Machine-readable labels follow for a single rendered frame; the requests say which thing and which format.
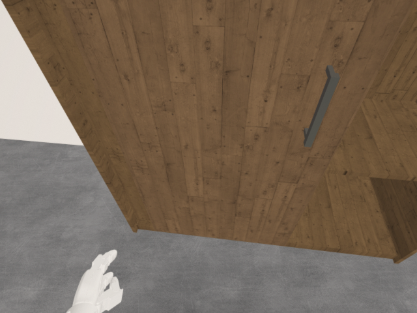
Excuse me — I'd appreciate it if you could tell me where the robot left hand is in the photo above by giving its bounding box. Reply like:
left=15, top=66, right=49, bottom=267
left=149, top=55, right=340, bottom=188
left=72, top=250, right=123, bottom=313

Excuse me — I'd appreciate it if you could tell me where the handle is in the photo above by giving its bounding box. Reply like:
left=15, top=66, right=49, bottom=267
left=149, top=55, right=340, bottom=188
left=304, top=65, right=340, bottom=147

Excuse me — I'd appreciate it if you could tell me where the wardrobe door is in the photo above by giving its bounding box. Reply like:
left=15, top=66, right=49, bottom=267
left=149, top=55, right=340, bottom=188
left=59, top=0, right=417, bottom=246
left=28, top=0, right=151, bottom=222

